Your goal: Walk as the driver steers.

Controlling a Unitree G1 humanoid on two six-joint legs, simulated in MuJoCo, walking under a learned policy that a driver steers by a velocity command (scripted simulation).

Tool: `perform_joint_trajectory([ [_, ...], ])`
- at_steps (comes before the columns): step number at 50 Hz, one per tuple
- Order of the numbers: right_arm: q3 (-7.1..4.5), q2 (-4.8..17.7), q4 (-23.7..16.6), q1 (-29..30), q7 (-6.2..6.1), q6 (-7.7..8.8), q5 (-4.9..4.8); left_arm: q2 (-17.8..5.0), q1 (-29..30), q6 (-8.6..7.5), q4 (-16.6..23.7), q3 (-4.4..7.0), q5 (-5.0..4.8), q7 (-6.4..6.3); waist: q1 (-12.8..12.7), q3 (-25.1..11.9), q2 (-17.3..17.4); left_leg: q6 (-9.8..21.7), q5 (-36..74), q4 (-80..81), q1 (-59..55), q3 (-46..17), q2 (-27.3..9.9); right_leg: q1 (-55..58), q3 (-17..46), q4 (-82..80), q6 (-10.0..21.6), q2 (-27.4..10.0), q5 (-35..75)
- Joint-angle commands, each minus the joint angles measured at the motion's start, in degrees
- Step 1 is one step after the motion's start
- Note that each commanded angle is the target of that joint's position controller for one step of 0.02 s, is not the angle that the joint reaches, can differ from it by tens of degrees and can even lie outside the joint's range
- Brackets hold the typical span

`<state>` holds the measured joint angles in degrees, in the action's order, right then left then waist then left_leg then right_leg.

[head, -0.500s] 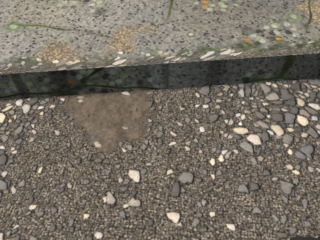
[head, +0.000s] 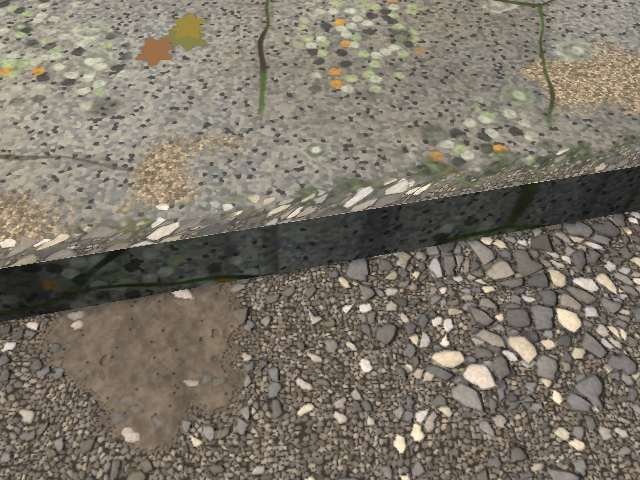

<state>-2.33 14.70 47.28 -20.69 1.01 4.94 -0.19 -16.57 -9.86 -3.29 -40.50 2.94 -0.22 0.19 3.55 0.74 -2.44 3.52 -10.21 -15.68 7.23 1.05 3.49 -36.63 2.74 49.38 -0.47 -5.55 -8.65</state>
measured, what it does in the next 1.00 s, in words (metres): walks ahead, turning left: right foot, then left foot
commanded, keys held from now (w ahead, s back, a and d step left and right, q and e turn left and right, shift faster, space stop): w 0.12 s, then w+q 0.78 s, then w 0.08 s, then w+e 0.02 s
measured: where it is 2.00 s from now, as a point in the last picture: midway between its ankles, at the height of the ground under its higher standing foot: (210, 200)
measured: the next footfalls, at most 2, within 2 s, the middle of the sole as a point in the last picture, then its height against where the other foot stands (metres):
right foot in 0.24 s outside the picture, level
left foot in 0.76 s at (235, 458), level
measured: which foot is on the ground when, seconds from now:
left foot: down 0.00-0.24, up 0.26-0.74, down 0.76-1.00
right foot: up 0.00-0.22, down 0.24-0.78, up 0.80-1.00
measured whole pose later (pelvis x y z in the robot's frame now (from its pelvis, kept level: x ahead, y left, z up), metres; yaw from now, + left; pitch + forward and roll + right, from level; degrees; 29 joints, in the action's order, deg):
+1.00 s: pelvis +0.53 +0.07 +0.00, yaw +25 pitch +2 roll +0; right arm -3.8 16.0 42.0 -16.5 0.4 3.0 -0.3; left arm -17.9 -5.9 -6.0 -43.3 3.2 0.8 -0.1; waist 2.1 2.8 -1.8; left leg 5.2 -9.0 -19.8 12.1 -3.2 5.4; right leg -35.8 3.5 54.7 -2.8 -6.5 -12.6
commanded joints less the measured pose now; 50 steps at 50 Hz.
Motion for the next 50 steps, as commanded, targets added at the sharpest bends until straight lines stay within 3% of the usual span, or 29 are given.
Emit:
perform_joint_trajectory([
  [1,-2.43,10.31,-3.12,1.92,-0.6,0.56,-0.55,-1.58,4.69,-1.06,4.35,0.04,-0.08,0.39,-0.27,0.76,6.35,8.34,12.47,7.69,0.05,-8.06,-13.57,0.37,-0.9,-9.68,-0.66,0.22,9.45],
  [4,-2.49,10.83,-1.23,-1.42,-0.69,-0.04,-0.89,-1.62,9.67,-1.53,5.68,-0.06,-0.57,1.1,1.63,1.9,6.21,7.86,12.07,6.8,-1.78,-7.27,-14.44,2.31,-1.9,-15.4,-0.38,1.66,13.04],
  [7,-2.66,11.13,0.3,-3.19,-0.92,-1.01,-1.17,-2.37,12.92,-2.04,7.24,0.15,-0.75,1.96,1.66,3.1,6.47,7.12,14.29,4.07,-6.48,-8.95,-16.87,1.88,-1.39,-19.02,1.28,2.42,9.38],
  [9,-3.0,12.02,0.73,-2.73,-1.27,-1.68,-1.26,-3.81,10.71,-2.5,7.03,0.77,-0.6,2.21,-0.64,2.04,7.14,6.12,19.57,0.4,-8.3,-10.35,-17.6,6.29,-1.53,-21.28,2.57,3.55,5.51],
  [10,-3.12,12.62,0.52,-1.33,-1.42,-1.91,-1.36,-5.13,6.12,-2.71,5.85,1.53,-0.39,2.03,-3.71,-0.44,7.32,5.19,26.89,-4.46,-7.49,-9.5,-16.37,13.5,-2.73,-23.25,3.63,4.9,5.19],
  [11,-2.64,11.52,0.19,-0.84,-1.47,-1.95,-1.08,-7.85,-2.14,-2.76,3.46,2.91,-0.02,1.5,-7.6,-6.16,6.4,3.58,29.79,-13.74,-3.67,-7.58,-13.33,26.48,-2.74,-23.23,5.3,4.5,6.64],
  [12,-1.24,8.0,-1.68,-0.23,-1.47,-1.69,0.33,-12.15,-12.81,-2.6,1.9,4.12,0.92,0.75,-11.69,-15.6,0.63,1.22,15.37,-31.04,7.89,-5.16,-9.37,44.42,7.96,-20.41,8.98,-6.2,8.41],
  [13,0.61,1.61,-2.31,-8.57,-1.21,-0.6,-0.36,-15.58,-15.0,-1.97,0.75,4.74,1.0,0.82,-7.88,-23.21,-14.9,-2.12,-21.45,-49.74,28.78,-3.45,-0.84,61.29,32.43,-25.64,17.38,-19.12,-2.05],
  [14,-0.93,8.16,-1.15,-5.64,-1.1,-0.02,-1.77,-9.67,-14.98,-1.69,1.01,3.44,0.43,0.69,-10.31,-20.73,-9.36,-2.22,-23.0,-56.62,34.71,-9.11,-3.54,58.2,35.69,-29.8,16.47,-17.86,-11.6],
  [15,-1.91,10.83,-2.69,-0.35,-1.04,0.17,-2.56,-7.36,-11.44,-1.75,0.98,2.58,0.12,0.43,-10.09,-11.95,-6.47,-2.0,-17.8,-57.64,37.58,-8.24,-5.89,50.97,26.77,-31.27,13.94,-16.01,-11.01],
  [16,-1.93,10.23,-3.21,2.48,-1.25,0.06,-2.09,-6.08,-7.64,-1.87,1.04,2.06,0.39,0.41,-8.45,-7.69,-3.27,-2.32,-12.99,-55.95,35.87,-7.02,-8.23,43.44,20.57,-33.05,12.67,-13.7,-6.71],
  [17,-2.16,9.55,-3.46,3.71,-1.36,-0.34,-1.4,-4.47,-4.8,-2.08,0.83,1.64,0.6,0.58,-6.83,-4.31,-2.87,-2.65,-9.94,-53.44,34.07,-6.91,-9.58,37.38,15.76,-35.14,12.09,-11.78,-2.66],
  [19,-2.16,7.12,-2.95,1.58,-1.28,-1.86,-1.61,-3.29,-2.02,-2.96,0.17,1.5,1.1,0.72,-3.89,-2.3,-4.01,-3.09,-6.52,-51.15,28.67,-7.17,-11.25,30.37,9.14,-39.17,11.55,-9.92,1.86],
  [22,-2.1,5.23,-4.11,3.24,-1.44,-3.41,-1.21,-4.74,-1.1,-3.88,-1.51,2.19,1.08,0.47,-2.62,0.2,-2.04,-4.04,-2.37,-47.59,30.32,-7.34,-11.83,27.82,2.1,-41.91,11.92,-10.08,9.03],
  [26,-1.74,4.43,-6.09,8.67,-0.39,-3.13,-1.04,-6.77,-1.99,-3.49,-3.16,2.82,1.1,-0.43,-3.92,1.76,-0.57,-4.15,9.02,-35.12,31.3,-5.88,-11.39,29.67,-6.09,-43.1,10.73,-8.49,11.75],
  [30,-1.14,3.69,-9.22,16.99,1.1,-2.72,-0.9,-8.75,-5.45,-2.42,-5.02,3.41,0.4,-0.91,-7.19,4.04,0.84,-2.83,12.73,-24.85,30.92,-1.9,-10.39,34.3,-10.66,-42.98,9.7,-9.38,12.34],
  [33,-1.29,4.48,-11.38,20.16,2.17,-2.49,-1.21,-9.94,-7.02,-1.26,-6.37,3.91,-0.7,-0.83,-7.57,4.66,0.22,-0.92,8.61,-21.07,31.88,-0.14,-9.43,40.73,-12.41,-39.99,8.33,-10.93,16.79],
  [35,-2.0,6.05,-12.15,18.96,2.51,-2.74,-1.04,-11.58,-6.36,-0.45,-6.46,4.37,-0.91,-0.98,-5.69,2.7,-1.34,1.12,2.71,-20.37,27.5,2.81,-6.46,43.19,-14.05,-33.75,7.04,-11.14,33.15],
  [36,-2.7,7.29,-11.76,15.79,2.49,-2.98,-1.0,-12.27,-5.93,-0.03,-6.35,4.58,-1.17,-1.13,-3.56,0.28,-2.49,2.4,-0.45,-20.68,22.82,4.53,-4.18,43.57,-14.78,-28.03,6.38,-11.0,42.76],
  [37,-3.97,9.23,-10.23,9.06,2.29,-3.13,-1.09,-12.58,-5.06,0.48,-6.15,4.61,-1.36,-1.34,0.57,-3.34,-2.08,4.17,-0.35,-18.32,13.93,5.9,-1.4,41.69,-16.13,-18.1,5.23,-9.69,48.0],
  [38,-6.07,12.94,-7.49,-1.02,1.41,-3.43,-1.12,-11.32,-5.2,0.47,-5.78,3.99,-1.05,-1.66,5.44,-8.52,-0.12,6.53,2.67,-15.52,-2.11,3.44,-0.19,33.1,-16.9,-3.97,2.93,-7.31,41.86],
  [39,-7.99,20.43,-6.45,-4.78,0.21,-3.62,-1.12,-5.04,-8.45,-0.48,-2.6,1.9,1.17,-1.37,2.79,-12.9,13.8,14.57,-0.91,-13.93,-23.13,-22.1,-14.14,7.56,-16.78,17.97,-1.06,0.1,4.41],
  [40,-7.2,19.98,-8.72,-3.8,0.39,-2.65,-0.9,-3.27,-7.32,-2.89,-1.67,0.57,0.82,-0.63,1.82,-21.94,14.79,21.83,-9.22,-3.37,-31.28,-48.69,-22.55,-4.68,-2.66,28.96,-1.77,8.58,-26.24],
  [41,-5.72,15.46,-8.64,-2.8,0.67,-1.79,-0.43,-7.84,-0.47,-4.46,-0.16,1.68,-1.67,0.27,4.24,-17.22,9.46,18.3,-9.49,-0.61,-28.99,-42.88,-21.36,-11.07,2.53,30.49,-0.22,5.11,-22.04],
  [42,-5.2,13.58,-8.75,0.2,0.6,-1.17,-0.62,-7.58,1.63,-5.36,0.52,1.37,-1.99,0.36,2.54,-10.83,7.52,15.97,-5.97,-0.5,-20.68,-34.9,-19.28,-10.99,2.03,26.27,1.15,2.43,-16.55],
  [43,-4.66,11.78,-9.29,4.49,0.49,-1.06,-0.83,-7.35,0.94,-5.53,-0.44,1.48,-0.57,-0.12,-0.51,-6.71,3.73,13.94,-0.01,-0.2,-11.75,-28.86,-16.91,-7.21,1.86,20.8,0.95,0.18,-12.84],
  [44,-3.9,9.59,-10.25,7.78,0.24,-1.05,-0.52,-8.17,-0.06,-5.06,-1.0,2.03,0.52,-0.47,-2.82,-4.88,4.11,12.89,6.42,0.82,-5.02,-24.44,-15.2,-2.41,2.04,16.55,0.55,-1.31,-10.65],
  [47,-3.71,9.67,-11.15,9.91,-0.55,-0.73,0.06,-6.54,-2.34,-3.15,-1.71,1.83,1.28,-0.34,-5.19,-4.28,5.17,13.25,18.78,3.06,3.76,-17.91,-13.22,3.74,0.31,10.92,-1.85,-1.22,-6.8],
  [50,-3.61,10.21,-9.82,8.21,-1.43,-0.68,-0.19,-3.85,1.85,-2.55,-0.89,0.53,1.21,-0.38,-3.74,-2.9,5.87,11.26,20.83,3.86,6.18,-10.86,-10.39,5.05,-1.49,-1.5,-3.69,-0.32,3.3],
])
